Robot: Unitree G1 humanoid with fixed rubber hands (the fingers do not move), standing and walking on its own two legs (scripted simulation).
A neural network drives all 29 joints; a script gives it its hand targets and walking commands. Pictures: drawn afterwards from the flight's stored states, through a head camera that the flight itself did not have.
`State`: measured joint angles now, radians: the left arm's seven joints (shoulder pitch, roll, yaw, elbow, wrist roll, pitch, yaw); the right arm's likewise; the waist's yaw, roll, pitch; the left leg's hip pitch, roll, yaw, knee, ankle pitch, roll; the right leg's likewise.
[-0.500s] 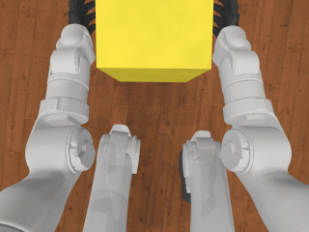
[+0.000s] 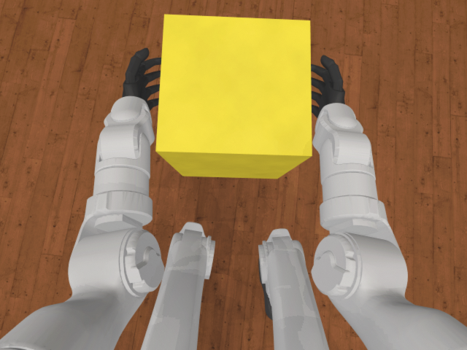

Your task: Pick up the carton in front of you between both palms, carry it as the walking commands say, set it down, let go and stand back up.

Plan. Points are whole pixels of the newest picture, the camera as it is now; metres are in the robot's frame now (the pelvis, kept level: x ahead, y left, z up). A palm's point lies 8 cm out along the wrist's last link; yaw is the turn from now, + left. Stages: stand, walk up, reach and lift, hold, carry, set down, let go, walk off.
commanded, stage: reach and lift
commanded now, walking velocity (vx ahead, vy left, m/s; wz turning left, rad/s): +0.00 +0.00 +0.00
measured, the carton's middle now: (233, 114) +0.50 +0.03 -0.12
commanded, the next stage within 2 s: none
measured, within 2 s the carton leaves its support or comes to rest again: neither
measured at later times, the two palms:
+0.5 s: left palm (95, 75) +0.44 +0.17 +0.11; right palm (404, 89) +0.45 -0.14 +0.11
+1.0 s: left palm out of the picture +0.39 +0.16 +0.26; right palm out of the picture +0.40 -0.14 +0.26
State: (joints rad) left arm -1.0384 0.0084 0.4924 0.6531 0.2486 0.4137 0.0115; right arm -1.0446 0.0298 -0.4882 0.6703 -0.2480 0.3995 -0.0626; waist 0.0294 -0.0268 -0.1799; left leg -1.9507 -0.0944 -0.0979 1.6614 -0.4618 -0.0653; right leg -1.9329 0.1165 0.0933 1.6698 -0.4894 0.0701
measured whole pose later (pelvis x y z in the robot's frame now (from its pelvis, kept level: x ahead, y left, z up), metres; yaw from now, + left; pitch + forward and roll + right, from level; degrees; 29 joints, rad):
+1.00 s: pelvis +0.10 +0.00 +0.25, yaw +1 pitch +6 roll +0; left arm -0.27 -0.16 0.29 0.42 0.25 0.48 0.01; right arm -0.28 0.15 -0.28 0.43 -0.23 0.48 -0.03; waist 0.01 -0.01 -0.13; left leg -0.38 -0.05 -0.14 0.52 -0.24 -0.02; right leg -0.36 0.05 0.14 0.53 -0.26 0.02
